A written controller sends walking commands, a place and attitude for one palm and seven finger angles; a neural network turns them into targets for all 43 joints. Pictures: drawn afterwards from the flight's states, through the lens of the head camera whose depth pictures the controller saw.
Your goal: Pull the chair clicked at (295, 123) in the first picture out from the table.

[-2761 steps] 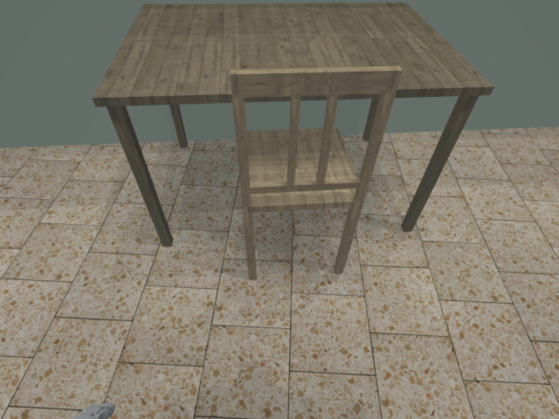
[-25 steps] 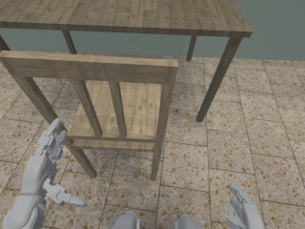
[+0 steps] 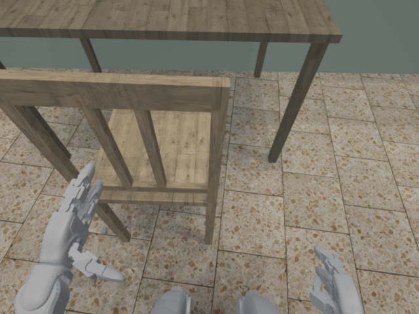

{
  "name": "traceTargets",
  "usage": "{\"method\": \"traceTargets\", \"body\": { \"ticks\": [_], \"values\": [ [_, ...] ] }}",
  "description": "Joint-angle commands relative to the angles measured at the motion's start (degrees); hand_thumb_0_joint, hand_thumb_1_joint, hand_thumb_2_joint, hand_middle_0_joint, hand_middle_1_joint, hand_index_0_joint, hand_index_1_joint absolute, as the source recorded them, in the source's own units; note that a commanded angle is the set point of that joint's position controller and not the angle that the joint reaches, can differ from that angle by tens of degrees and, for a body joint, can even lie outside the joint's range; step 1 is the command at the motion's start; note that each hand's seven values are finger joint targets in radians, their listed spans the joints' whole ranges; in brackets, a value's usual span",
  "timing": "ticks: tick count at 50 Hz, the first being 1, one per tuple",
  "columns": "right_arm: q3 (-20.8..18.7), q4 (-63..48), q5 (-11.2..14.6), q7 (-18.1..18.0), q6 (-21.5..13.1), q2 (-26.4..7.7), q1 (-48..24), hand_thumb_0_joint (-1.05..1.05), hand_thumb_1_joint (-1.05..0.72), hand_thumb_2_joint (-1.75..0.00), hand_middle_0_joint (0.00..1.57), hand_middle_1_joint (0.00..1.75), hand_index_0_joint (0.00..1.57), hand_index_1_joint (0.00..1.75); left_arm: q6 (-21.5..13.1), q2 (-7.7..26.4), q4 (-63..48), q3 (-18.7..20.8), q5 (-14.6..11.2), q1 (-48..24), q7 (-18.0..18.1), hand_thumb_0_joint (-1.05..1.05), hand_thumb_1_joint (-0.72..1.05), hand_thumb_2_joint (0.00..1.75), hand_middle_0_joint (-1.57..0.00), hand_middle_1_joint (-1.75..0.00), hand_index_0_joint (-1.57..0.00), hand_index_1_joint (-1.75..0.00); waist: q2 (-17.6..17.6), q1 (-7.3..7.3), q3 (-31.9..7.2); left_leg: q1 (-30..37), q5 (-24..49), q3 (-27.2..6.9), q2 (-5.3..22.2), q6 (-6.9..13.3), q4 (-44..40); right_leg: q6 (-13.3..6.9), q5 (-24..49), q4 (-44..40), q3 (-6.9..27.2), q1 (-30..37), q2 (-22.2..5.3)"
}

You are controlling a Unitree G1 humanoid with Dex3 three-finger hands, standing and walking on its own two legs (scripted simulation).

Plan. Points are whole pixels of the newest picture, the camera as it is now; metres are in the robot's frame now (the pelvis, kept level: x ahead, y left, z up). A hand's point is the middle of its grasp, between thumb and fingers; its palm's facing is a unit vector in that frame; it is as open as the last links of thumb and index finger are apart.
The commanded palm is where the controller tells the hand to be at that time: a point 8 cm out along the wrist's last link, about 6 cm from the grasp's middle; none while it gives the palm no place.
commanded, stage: aim the fingers beside a spindle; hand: left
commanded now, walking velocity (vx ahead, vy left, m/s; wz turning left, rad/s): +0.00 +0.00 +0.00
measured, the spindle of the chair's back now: (112, 152) +0.44 +0.24 +0.00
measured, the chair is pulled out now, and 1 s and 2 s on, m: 0.23 0.23 0.23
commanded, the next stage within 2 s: none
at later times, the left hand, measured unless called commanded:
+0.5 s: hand (127, 220) +0.28 +0.17 +0.02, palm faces -0.05 -1.00 -0.02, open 16.9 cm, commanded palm +0.26 +0.22 +0.02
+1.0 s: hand (147, 220) +0.29 +0.13 +0.00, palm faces -0.06 -1.00 -0.03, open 16.9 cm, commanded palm +0.27 +0.19 +0.00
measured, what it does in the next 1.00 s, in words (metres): stands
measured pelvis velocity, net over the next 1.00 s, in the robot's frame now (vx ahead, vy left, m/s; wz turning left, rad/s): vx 0.00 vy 0.00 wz -0.01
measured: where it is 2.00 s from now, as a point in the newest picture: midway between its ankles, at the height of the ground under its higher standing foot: outside the picture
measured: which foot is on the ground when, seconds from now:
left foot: down 0.00-1.00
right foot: down 0.00-1.00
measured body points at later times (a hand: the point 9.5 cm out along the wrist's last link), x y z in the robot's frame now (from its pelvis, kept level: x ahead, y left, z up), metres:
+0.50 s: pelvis +0.00 +0.00 -0.01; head +0.08 +0.01 +0.43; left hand +0.28 +0.22 +0.02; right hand +0.18 -0.23 -0.10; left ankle +0.01 +0.10 -0.66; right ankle +0.02 -0.10 -0.66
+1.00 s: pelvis +0.00 +0.00 -0.03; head +0.09 +0.01 +0.41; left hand +0.28 +0.19 +0.01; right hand +0.18 -0.23 -0.12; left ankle +0.01 +0.10 -0.66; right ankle +0.02 -0.10 -0.66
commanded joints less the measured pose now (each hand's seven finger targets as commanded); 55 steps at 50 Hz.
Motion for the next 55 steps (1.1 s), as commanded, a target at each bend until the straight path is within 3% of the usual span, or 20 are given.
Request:
{"method": "traceTargets", "body": {
  "ticks": [1, 3, 6, 11, 15, 21, 25, 30, 32, 34, 35, 37, 40, 43, 44, 45, 51, 53, 54, 55],
  "values": [
    [-3.4, -7.9, 0.2, 0.2, -2.8, -7.3, -1.6, 0.00, -0.90, -0.90, 0.20, 0.30, 0.20, 0.30, -5.3, 7.1, -13.1, 4.3, -0.4, -2.8, 2.3, 0.00, -0.50, 0.30, -0.06, -0.08, -0.06, -0.08, 1.5, 0.42, -15.9, 8.9, 19.6, -1.6, 0.2, -0.3, -8.6, 0.2, 15.8, -7.3, 3.7, 11.0, -0.6],
    [-3.4, -7.7, 0.3, 0.3, -2.4, -7.5, -1.8, 0.00, -0.90, -0.90, 0.20, 0.30, 0.20, 0.30, -4.8, 6.1, -10.3, 3.1, 0.3, -4.0, 2.6, 0.00, -0.50, 0.30, -0.06, -0.08, -0.06, -0.08, -0.9, -0.51, -12.9, 6.6, 16.3, -1.6, 0.3, -0.2, -8.3, 0.4, 13.2, -7.4, 3.7, 8.9, -0.6],
    [-3.4, -8.3, 0.4, 0.3, -1.8, -7.8, -2.1, 0.00, -0.90, -0.90, 0.20, 0.30, 0.20, 0.30, -4.2, 5.1, -8.6, 1.8, 0.8, -3.4, 2.5, 0.00, -0.50, 0.30, -0.06, -0.08, -0.06, -0.08, -1.6, -0.55, -11.7, 4.6, 14.0, -1.2, 0.1, 0.0, -8.0, 0.3, 11.3, -7.6, 4.2, 8.3, -0.7],
    [-3.2, -8.6, 0.2, -0.1, -1.8, -7.9, -1.9, 0.00, -0.90, -0.90, 0.20, 0.30, 0.20, 0.30, -5.4, 6.7, -11.3, 2.0, 1.2, -9.7, 3.2, 0.00, -0.50, 0.30, -0.06, -0.08, -0.06, -0.08, -0.5, -0.64, -14.3, 4.8, 12.4, -1.5, 0.2, 0.2, -7.1, 0.2, 9.0, -7.1, 4.9, 7.5, -0.8],
    [-3.2, -8.1, -0.2, 0.0, -2.0, -7.7, -1.6, 0.00, -0.90, -0.90, 0.20, 0.30, 0.20, 0.30, -7.0, 7.2, -13.0, 2.7, 1.6, -9.8, 4.8, 0.00, -0.50, 0.30, -0.06, -0.08, -0.06, -0.08, 2.6, 0.47, -18.1, 7.2, 16.7, -1.8, 0.2, -0.2, -6.8, -0.1, 12.2, -5.2, 4.3, 7.6, -0.7],
    [-3.2, -8.5, -0.1, 0.6, -0.7, -8.0, -1.7, 0.00, -0.90, -0.90, 0.20, 0.30, 0.20, 0.30, -4.2, 1.7, -7.3, -3.3, 2.9, -10.8, 5.1, 0.00, -0.50, 0.30, -0.06, -0.08, -0.06, -0.08, -1.4, -1.18, -15.2, 4.5, 13.2, -2.2, 0.3, -0.1, -6.5, 0.3, 9.6, -4.7, 3.4, 4.2, -0.7],
    [-3.2, -9.5, 0.0, 0.7, 0.3, -8.1, -1.8, 0.00, -0.90, -0.90, 0.20, 0.30, 0.20, 0.30, -3.1, 2.1, -8.3, -3.5, 3.9, -11.8, 6.0, 0.00, -0.50, 0.30, -0.06, -0.08, -0.06, -0.08, -0.8, -0.39, -17.1, 4.5, 14.4, -2.2, 0.3, -0.1, -6.3, 0.1, 10.6, -3.8, 3.6, 4.7, -0.9],
    [-3.4, -10.1, -0.8, 1.3, 1.0, -7.3, -1.4, 0.00, -0.90, -0.90, 0.20, 0.30, 0.20, 0.30, -5.6, 2.6, -15.1, -3.8, 5.5, -12.1, 10.1, 0.00, -0.50, 0.30, -0.06, -0.08, -0.06, -0.08, 2.4, 0.70, -21.5, 9.1, 21.1, -2.9, 0.7, -1.0, -5.7, -0.2, 14.1, -1.8, 3.3, 4.2, -0.8],
    [-3.3, -9.8, -1.0, 1.6, 1.5, -7.1, -1.3, 0.00, -0.90, -0.90, 0.20, 0.30, 0.20, 0.30, -6.0, 1.2, -13.8, -5.0, 6.0, -12.9, 11.5, 0.00, -0.50, 0.30, -0.06, -0.08, -0.06, -0.08, 1.0, -0.17, -19.6, 7.9, 19.8, -2.8, 0.7, -1.0, -5.2, -0.1, 13.4, -1.7, 3.1, 2.8, -0.8],
    [-3.3, -9.2, -1.0, 1.6, 2.2, -7.4, -1.3, 0.00, -0.90, -0.90, 0.20, 0.30, 0.20, 0.30, -5.8, 2.0, -9.6, -3.8, 6.7, -11.9, 12.2, 0.00, -0.50, 0.30, -0.06, -0.08, -0.06, -0.08, -3.0, -0.51, -17.3, 4.2, 16.7, -2.7, 0.6, -0.5, -4.7, -0.1, 12.1, -1.8, 3.3, 2.6, -0.4],
    [-3.3, -9.4, -1.0, 1.7, 2.5, -7.3, -1.6, 0.00, -0.90, -0.90, 0.20, 0.30, 0.20, 0.30, -5.6, 0.3, -8.0, -5.0, 6.7, -12.0, 12.1, 0.00, -0.50, 0.30, -0.06, -0.08, -0.06, -0.08, -3.7, -0.84, -16.3, 2.7, 14.8, -2.2, 0.4, -0.3, -4.3, 0.0, 11.4, -2.0, 3.5, 2.5, -0.5],
    [-3.3, -9.5, -0.7, 1.7, 3.0, -7.4, -2.0, 0.00, -0.90, -0.90, 0.20, 0.30, 0.20, 0.30, -5.1, 0.2, -6.5, -5.3, 7.1, -12.3, 11.3, 0.00, -0.50, 0.30, -0.06, -0.08, -0.06, -0.08, -2.1, -0.61, -15.9, 1.8, 13.2, -2.1, 0.3, -0.4, -4.4, -0.2, 10.2, -1.8, 3.6, 2.0, -0.6],
    [-3.4, -10.1, -0.5, 1.7, 3.5, -7.5, -1.9, 0.00, -0.90, -0.90, 0.20, 0.30, 0.20, 0.30, -4.4, -1.3, -7.5, -7.6, 7.0, -13.4, 10.1, 0.00, -0.50, 0.30, -0.06, -0.08, -0.06, -0.08, -1.3, -0.69, -18.2, 2.6, 13.9, -2.1, 0.3, -0.3, -4.0, -0.2, 10.8, -1.6, 3.9, 2.4, -0.8],
    [-3.6, -10.4, -0.6, 1.4, 3.6, -7.2, -1.6, 0.00, -0.90, -0.90, 0.20, 0.30, 0.20, 0.30, -5.4, 0.1, -12.4, -7.1, 6.6, -15.2, 10.3, 0.00, -0.50, 0.30, -0.06, -0.08, -0.06, -0.08, 0.6, 0.01, -22.3, 5.1, 17.4, -2.0, 0.2, -0.3, -3.3, -0.3, 13.8, -1.1, 4.4, 4.1, -0.9],
    [-3.5, -10.3, -0.8, 1.4, 3.6, -7.2, -1.5, 0.00, -0.90, -0.90, 0.20, 0.30, 0.20, 0.30, -5.6, 0.4, -13.1, -7.3, 6.7, -15.5, 10.8, 0.00, -0.50, 0.30, -0.06, -0.08, -0.06, -0.08, 0.3, -0.44, -22.6, 5.2, 18.0, -2.3, 0.3, -0.2, -3.0, -0.2, 14.1, -0.8, 4.3, 3.7, -0.8],
    [-3.4, -10.0, -0.8, 1.4, 3.7, -7.1, -1.6, 0.00, -0.90, -0.90, 0.20, 0.30, 0.20, 0.30, -6.1, 0.3, -13.9, -7.5, 6.9, -16.7, 11.3, 0.00, -0.50, 0.30, -0.06, -0.08, -0.06, -0.08, 1.4, -0.57, -22.3, 6.0, 18.7, -2.6, 0.5, -0.4, -3.1, -0.3, 14.0, -0.6, 4.0, 2.7, -0.8],
    [-3.2, -8.9, -1.1, 1.9, 4.6, -7.1, -1.9, 0.00, -0.90, -0.90, 0.20, 0.30, 0.20, 0.30, -6.0, -1.4, -6.7, -8.0, 8.2, -16.2, 13.5, 0.00, -0.50, 0.30, -0.06, -0.08, -0.06, -0.08, -2.0, -1.26, -18.0, 1.5, 14.0, -2.6, 0.4, -0.3, -2.4, -0.2, 10.3, -0.1, 3.7, -0.2, -0.6],
    [-3.3, -9.1, -0.9, 2.0, 5.0, -7.2, -1.9, 0.00, -0.90, -0.90, 0.20, 0.30, 0.20, 0.30, -5.2, -2.1, -4.7, -8.7, 8.5, -16.8, 13.2, 0.00, -0.50, 0.30, -0.06, -0.08, -0.06, -0.08, -2.8, -1.52, -17.9, 0.1, 12.7, -2.2, 0.2, -0.2, -1.9, -0.1, 10.1, -0.3, 4.0, 0.1, -0.7],
    [-3.3, -9.3, -0.9, 2.0, 5.3, -7.3, -2.0, 0.00, -0.90, -0.90, 0.20, 0.30, 0.20, 0.30, -4.8, -1.3, -3.3, -7.7, 8.6, -15.5, 13.1, 0.00, -0.50, 0.30, -0.06, -0.08, -0.06, -0.08, -2.5, -0.67, -18.1, -0.6, 12.5, -2.1, 0.1, -0.1, -2.0, -0.3, 9.8, -0.2, 4.3, 0.4, -0.6],
    [-3.2, -9.6, -0.8, 2.2, 5.4, -7.1, -2.1, 0.00, -0.90, -0.90, 0.20, 0.30, 0.20, 0.30, -4.7, -3.1, -4.0, -9.8, 8.5, -17.1, 12.7, 0.00, -0.50, 0.30, -0.06, -0.08, -0.06, -0.08, -2.3, -1.28, -18.7, -0.2, 12.3, -2.0, 0.0, 0.0, -1.9, -0.2, 9.8, -0.3, 4.2, 0.4, -0.7]
  ]
}}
